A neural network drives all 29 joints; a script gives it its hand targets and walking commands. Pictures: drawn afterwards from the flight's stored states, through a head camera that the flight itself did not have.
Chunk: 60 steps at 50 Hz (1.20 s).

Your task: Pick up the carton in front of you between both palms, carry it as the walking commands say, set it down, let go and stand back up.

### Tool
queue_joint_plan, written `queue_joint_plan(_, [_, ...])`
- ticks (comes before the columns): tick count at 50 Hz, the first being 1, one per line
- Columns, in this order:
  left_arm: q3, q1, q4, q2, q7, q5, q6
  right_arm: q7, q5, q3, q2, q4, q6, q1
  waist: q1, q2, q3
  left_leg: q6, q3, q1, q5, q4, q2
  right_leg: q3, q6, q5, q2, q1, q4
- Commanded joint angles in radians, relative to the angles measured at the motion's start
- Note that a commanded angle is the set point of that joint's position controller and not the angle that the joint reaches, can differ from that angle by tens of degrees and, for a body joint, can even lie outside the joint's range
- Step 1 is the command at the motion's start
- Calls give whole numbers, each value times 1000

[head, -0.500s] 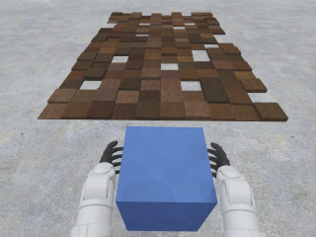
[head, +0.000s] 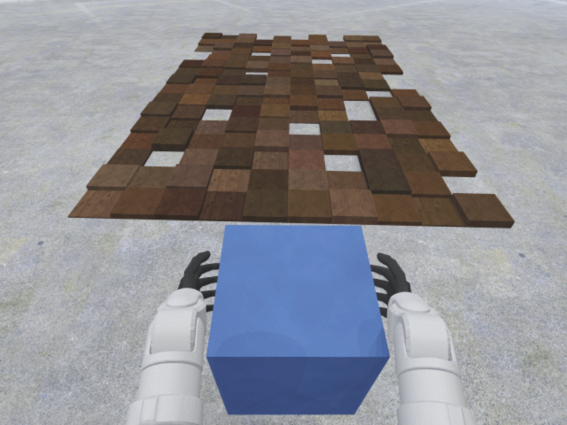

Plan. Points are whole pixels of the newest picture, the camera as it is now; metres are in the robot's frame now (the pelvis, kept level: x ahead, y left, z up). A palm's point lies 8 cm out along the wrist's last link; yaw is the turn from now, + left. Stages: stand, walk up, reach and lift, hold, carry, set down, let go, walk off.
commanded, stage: hold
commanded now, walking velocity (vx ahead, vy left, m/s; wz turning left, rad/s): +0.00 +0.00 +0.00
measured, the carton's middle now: (292, 323) +0.30 +0.00 -0.02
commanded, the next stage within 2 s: carry in 0.42 s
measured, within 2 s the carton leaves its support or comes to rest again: neither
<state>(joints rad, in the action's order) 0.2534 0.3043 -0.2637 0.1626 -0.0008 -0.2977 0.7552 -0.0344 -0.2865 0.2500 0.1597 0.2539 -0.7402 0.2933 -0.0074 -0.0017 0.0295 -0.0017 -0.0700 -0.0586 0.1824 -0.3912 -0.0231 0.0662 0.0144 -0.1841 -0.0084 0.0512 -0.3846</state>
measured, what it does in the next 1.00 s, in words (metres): walks ahead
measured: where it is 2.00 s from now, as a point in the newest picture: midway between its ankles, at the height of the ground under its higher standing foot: (276, 316)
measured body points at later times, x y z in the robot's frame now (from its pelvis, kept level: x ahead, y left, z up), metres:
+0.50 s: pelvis +0.02 +0.00 +0.00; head -0.04 +0.00 +0.45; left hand +0.31 +0.15 +0.04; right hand +0.31 -0.15 +0.05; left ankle +0.03 +0.12 -0.74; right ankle +0.03 -0.13 -0.74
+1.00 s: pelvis +0.19 +0.00 +0.00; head +0.15 +0.00 +0.45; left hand +0.43 +0.15 +0.09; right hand +0.42 -0.16 +0.09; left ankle +0.23 +0.11 -0.70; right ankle +0.09 -0.10 -0.74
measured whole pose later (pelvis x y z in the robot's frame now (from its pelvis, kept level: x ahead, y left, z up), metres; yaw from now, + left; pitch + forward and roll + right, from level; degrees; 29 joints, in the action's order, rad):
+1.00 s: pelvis +0.19 +0.00 +0.00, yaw -2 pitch +4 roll +0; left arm 0.03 -0.03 0.47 0.13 0.15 -0.05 1.19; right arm 0.12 -0.03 0.06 0.13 -0.50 -1.18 -0.06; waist 0.02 -0.02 -0.19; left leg -0.01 0.14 -0.55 0.33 -0.83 0.08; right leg -0.16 0.00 -0.30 0.05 0.09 -0.32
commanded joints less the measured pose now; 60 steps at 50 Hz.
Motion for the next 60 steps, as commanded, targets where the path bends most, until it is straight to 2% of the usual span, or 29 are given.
queue_joint_plan(1, [-520,457,12,887,-236,253,-23,-214,239,-495,883,-1,12,444,3,48,-169,1,-11,38,-10,102,-50,-10,-27,21,-76,4,79])
queue_joint_plan(10, [-559,385,39,941,-234,288,-32,-205,256,-580,864,-113,27,459,-29,5,-212,-8,6,70,-138,79,-67,4,-13,116,-74,-3,81])
queue_joint_plan(11, [-577,486,130,889,-237,304,-44,-208,230,-526,870,-13,19,384,10,-50,-250,-12,-4,29,-151,69,-63,-8,-19,129,-84,-66,86])
queue_joint_plan(12, [-577,469,65,905,-233,307,-39,-199,253,-572,897,-93,23,406,-32,-27,-221,-4,9,82,-143,67,-76,2,-9,155,-84,-26,75])
queue_joint_plan(13, [-534,440,78,891,-235,274,-40,-200,273,-583,907,-94,21,442,26,36,-253,3,7,53,-122,73,-76,11,-5,147,-69,-30,75])
queue_joint_plan(15, [-534,408,90,870,-228,254,-23,-200,254,-575,879,-87,18,372,17,39,-215,4,6,34,-158,92,-73,25,-12,203,-74,-43,78])
queue_joint_plan(20, [-543,394,103,902,-215,259,-28,-199,254,-575,892,-119,23,417,43,1,-198,9,-12,50,-144,81,-58,13,-15,124,-80,-7,71])
queue_joint_plan(21, [-594,403,141,885,-224,307,-25,-193,306,-638,917,-135,11,449,16,-14,-277,14,43,-45,58,-19,109,34,-27,-50,119,75,49])
queue_joint_plan(23, [-633,459,193,858,-232,338,-20,-185,313,-639,942,-104,-7,372,5,-53,-275,26,-30,-180,465,13,108,63,-52,-452,101,117,53])
queue_joint_plan(26, [-715,474,280,894,-208,369,8,-171,343,-719,943,-229,-30,422,20,9,-214,9,47,-218,323,-54,94,110,-84,-388,123,198,49])
queue_joint_plan(28, [-731,446,285,873,-192,396,54,-155,377,-744,957,-256,-64,393,19,-121,-299,-8,118,-204,274,-107,55,121,-102,-391,145,167,56])
queue_joint_plan(31, [-780,460,412,879,-157,414,124,-118,381,-748,897,-365,-129,420,3,90,-242,53,-54,-86,410,27,179,16,-58,-369,78,400,-107])
queue_joint_plan(33, [-833,420,438,916,-139,472,183,-83,392,-759,849,-471,-167,337,-8,209,-231,153,-349,63,337,165,368,-136,-24,-249,18,627,-313])
queue_joint_plan(34, [-821,422,514,869,-130,487,193,-66,408,-801,885,-502,-198,350,-23,117,-237,178,-330,55,266,155,374,-181,-29,-283,27,602,-317])
queue_joint_plan(38, [-824,230,613,773,-45,476,296,5,427,-821,796,-621,-299,180,-2,166,-327,99,4,-44,-68,-2,238,-273,-28,-94,-17,264,-47])
queue_joint_plan(39, [-830,188,621,824,-33,491,320,22,449,-817,751,-710,-318,185,5,106,-360,72,63,-197,-62,-61,203,-242,-42,-61,0,31,-21])
queue_joint_plan(40, [-797,127,656,763,-20,475,342,25,440,-796,732,-695,-352,131,24,28,-417,28,138,-373,51,-200,163,-55,-87,-165,126,-153,63])
queue_joint_plan(41, [-794,131,724,753,-4,486,353,29,472,-818,754,-749,-374,162,35,-229,-386,-9,238,-640,221,-466,83,266,-154,-190,364,-326,134])
queue_joint_plan(42, [-761,103,728,758,22,465,362,35,506,-844,746,-782,-396,160,39,-310,-325,-1,197,-826,349,-586,40,427,-268,75,445,-356,124])
queue_joint_plan(43, [-759,86,750,745,45,447,381,37,505,-812,722,-784,-412,148,55,-185,-305,7,100,-900,410,-626,132,402,-314,125,486,-376,99])
queue_joint_plan(44, [-781,59,839,745,42,485,388,37,537,-853,740,-850,-414,133,37,-70,-305,20,126,-848,360,-685,127,306,-243,153,419,-299,101])
queue_joint_plan(47, [-790,99,846,752,66,497,409,61,522,-816,729,-819,-426,95,33,-46,-296,6,167,-753,205,-518,141,87,-178,76,352,-217,192])
queue_joint_plan(50, [-783,74,835,669,85,510,424,115,454,-752,644,-794,-440,46,38,-191,-169,-27,239,-624,40,-318,133,-62,-138,119,261,-41,236])
queue_joint_plan(53, [-778,87,880,617,104,526,435,147,461,-726,601,-835,-446,25,24,-155,-189,-7,244,-368,-82,-202,106,-145,-98,-45,266,105,250])
queue_joint_plan(56, [-785,109,922,584,108,563,445,164,460,-716,593,-840,-456,10,-5,-116,-275,2,389,-65,-15,-105,28,-260,-53,168,194,140,-44])
queue_joint_plan(57, [-780,141,911,556,119,549,458,168,432,-659,546,-822,-458,-13,-5,-34,-290,34,342,64,29,-130,44,-278,-44,280,179,239,-230])
queue_joint_plan(58, [-765,74,882,544,125,540,472,167,456,-658,507,-803,-467,-24,-26,194,-356,117,-91,210,334,56,320,-305,11,65,94,439,-522])
queue_joint_plan(59, [-776,61,898,551,121,555,478,169,461,-683,521,-853,-463,-18,-30,291,-365,235,-464,279,250,193,485,-230,17,-274,3,603,-760])
queue_joint_plan(60, [-792,109,900,587,110,573,466,163,478,-681,552,-852,-466,20,-12,215,-368,253,-464,252,173,214,502,-111,-20,-303,56,699,-898])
